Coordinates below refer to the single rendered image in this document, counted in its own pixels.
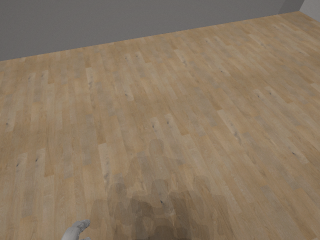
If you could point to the left robot hand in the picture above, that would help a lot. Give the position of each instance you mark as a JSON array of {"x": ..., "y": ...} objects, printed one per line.
[{"x": 73, "y": 232}]

